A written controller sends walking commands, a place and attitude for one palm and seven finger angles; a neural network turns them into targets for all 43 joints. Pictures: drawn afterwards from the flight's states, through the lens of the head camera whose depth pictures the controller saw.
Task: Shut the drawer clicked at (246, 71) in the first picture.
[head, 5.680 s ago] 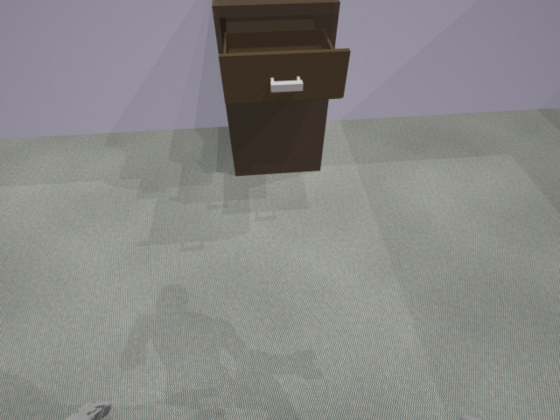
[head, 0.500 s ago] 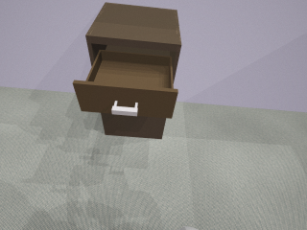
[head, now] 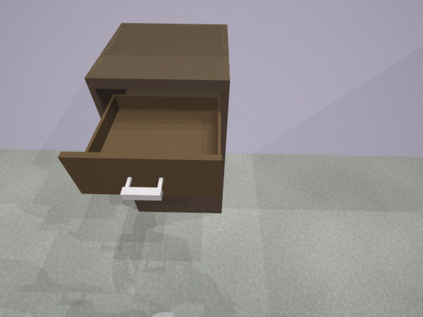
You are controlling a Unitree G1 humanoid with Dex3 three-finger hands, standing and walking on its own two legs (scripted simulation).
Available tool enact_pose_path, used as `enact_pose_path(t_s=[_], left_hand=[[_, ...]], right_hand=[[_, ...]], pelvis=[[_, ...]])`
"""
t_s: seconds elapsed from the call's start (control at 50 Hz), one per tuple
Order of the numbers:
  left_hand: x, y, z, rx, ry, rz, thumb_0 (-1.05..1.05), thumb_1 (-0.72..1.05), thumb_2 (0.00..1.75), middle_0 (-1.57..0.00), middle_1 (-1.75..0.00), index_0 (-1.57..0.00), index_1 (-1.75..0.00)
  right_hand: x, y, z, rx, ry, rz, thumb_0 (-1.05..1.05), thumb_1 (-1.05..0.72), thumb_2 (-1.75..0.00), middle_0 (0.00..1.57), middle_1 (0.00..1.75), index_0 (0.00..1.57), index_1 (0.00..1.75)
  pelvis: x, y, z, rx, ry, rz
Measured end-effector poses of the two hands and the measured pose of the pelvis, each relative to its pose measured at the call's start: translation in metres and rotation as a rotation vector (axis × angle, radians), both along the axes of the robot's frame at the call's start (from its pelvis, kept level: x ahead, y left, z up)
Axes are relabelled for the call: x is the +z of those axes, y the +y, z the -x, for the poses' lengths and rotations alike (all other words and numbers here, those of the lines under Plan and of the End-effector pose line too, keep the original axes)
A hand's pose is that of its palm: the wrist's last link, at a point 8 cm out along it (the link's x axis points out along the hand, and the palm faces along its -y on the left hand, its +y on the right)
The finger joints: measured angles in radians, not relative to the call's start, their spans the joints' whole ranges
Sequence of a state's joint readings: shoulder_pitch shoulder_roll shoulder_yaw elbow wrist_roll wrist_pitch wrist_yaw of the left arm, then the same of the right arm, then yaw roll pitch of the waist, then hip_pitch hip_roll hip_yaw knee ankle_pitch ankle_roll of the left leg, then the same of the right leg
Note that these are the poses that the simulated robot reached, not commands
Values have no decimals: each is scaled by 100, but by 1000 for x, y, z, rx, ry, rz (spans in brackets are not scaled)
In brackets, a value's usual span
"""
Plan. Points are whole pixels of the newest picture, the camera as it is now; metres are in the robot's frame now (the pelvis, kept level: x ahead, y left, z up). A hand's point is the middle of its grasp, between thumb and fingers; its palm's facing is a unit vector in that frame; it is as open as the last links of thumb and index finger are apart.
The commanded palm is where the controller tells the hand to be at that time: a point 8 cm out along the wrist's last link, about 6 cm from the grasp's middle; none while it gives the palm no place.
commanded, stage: take the last steps up to it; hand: left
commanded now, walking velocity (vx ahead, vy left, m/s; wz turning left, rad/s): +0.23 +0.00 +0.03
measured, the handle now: (143, 187) +0.44 +0.20 -0.07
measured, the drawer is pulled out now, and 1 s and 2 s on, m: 0.30 0.30 0.30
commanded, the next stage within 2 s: come to a stop and stand still in 0.24 s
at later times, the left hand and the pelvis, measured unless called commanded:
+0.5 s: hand out of the picture +0.12 +0.20 -0.18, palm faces +0.07 -0.99 -0.15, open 7.4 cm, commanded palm none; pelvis +0.13 +0.03 +0.01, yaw +0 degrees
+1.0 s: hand (115, 314) +0.17 +0.22 -0.17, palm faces +0.01 -0.97 -0.25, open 7.3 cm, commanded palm none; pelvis +0.11 +0.03 -0.01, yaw -1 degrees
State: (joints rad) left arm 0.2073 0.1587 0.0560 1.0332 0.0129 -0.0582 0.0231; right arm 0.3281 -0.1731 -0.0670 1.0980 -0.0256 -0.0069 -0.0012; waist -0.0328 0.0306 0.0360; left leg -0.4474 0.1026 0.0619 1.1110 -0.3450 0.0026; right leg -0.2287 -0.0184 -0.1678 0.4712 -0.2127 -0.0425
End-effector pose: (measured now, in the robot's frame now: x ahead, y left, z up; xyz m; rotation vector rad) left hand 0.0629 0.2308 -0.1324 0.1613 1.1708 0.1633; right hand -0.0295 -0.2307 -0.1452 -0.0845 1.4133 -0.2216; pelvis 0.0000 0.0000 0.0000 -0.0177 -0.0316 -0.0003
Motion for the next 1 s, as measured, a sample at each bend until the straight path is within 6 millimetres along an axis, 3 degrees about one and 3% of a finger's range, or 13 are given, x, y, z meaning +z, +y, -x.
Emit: enact_pose_path(t_s=[0.08, 0.16, 0.22, 0.28, 0.32, 0.44, 0.52, 0.6, 0.76, 0.88, 1.0], left_hand=[[-3, 5, 15, 20, 90, 11, -1, 94, 90, -20, -30, -20, -30], [-12, 9, 31, 65, 173, 48, 0, 93, 90, -20, -30, -20, -30], [-24, 14, 38, 100, 239, 80, 0, 92, 90, -20, -30, -20, -30], [-30, 18, 35, 100, 301, 96, 1, 92, 90, -20, -30, -20, -30], [-27, 20, 24, 90, 313, 100, 1, 92, 90, -20, -30, -20, -30], [-17, 21, -29, 71, 254, 88, 1, 91, 90, -20, -30, -20, -30], [-15, 13, -62, 60, 211, 69, 1, 91, 90, -20, -30, -20, -30], [-18, 7, -82, 40, 193, 21, 1, 93, 90, -20, -30, -20, -30], [-4, 4, -101, 22, 162, -28, 1, 92, 90, -20, -30, -20, -30], [-9, 21, -107, 32, 99, -27, 1, 92, 90, -20, -30, -20, -30], [-6, 38, -98, -13, 77, -38, 1, 91, 90, -20, -30, -20, -30]], right_hand=[[13, -4, -78, 50, -146, 21, 0, -91, -90, 20, 30, 19, 30], [22, 7, -144, 113, -237, 32, 0, -91, -90, 20, 30, 19, 30], [22, 21, -183, 152, -285, 46, 0, -91, -90, 20, 30, 19, 30], [21, 36, -201, 164, -297, 49, 0, -91, -90, 20, 30, 20, 30], [23, 42, -202, 145, -282, 46, 0, -92, -90, 20, 30, 20, 30], [25, 35, -193, 106, -182, 69, -2, -95, -90, 20, 30, 20, 30], [16, 33, -182, 92, -93, 42, -1, -94, -90, 20, 30, 20, 30], [-1, 27, -174, 51, -38, 0, 0, -93, -90, 20, 30, 20, 30], [-12, 15, -168, 16, -4, -33, 0, -92, -90, 20, 30, 20, 30], [-8, 18, -162, 44, -40, 1, 0, -91, -90, 20, 30, 20, 30], [-6, 32, -164, 63, -149, 2, 0, -91, -90, 20, 30, 20, 30]], pelvis=[[5, 2, -22, 0, 7, 5], [4, 12, -47, -1, 3, 15], [-4, 24, -69, 1, -4, 31], [-6, 32, -84, -7, -9, 11], [-3, 34, -93, -10, -6, 5], [7, 36, -117, -7, 8, -12], [6, 28, -129, 3, 1, -22], [-3, 13, -138, -8, -5, -53], [-2, 6, -133, 2, 12, -36], [-6, 17, -119, 10, 16, -22], [-8, 33, -111, -15, -3, -31]])
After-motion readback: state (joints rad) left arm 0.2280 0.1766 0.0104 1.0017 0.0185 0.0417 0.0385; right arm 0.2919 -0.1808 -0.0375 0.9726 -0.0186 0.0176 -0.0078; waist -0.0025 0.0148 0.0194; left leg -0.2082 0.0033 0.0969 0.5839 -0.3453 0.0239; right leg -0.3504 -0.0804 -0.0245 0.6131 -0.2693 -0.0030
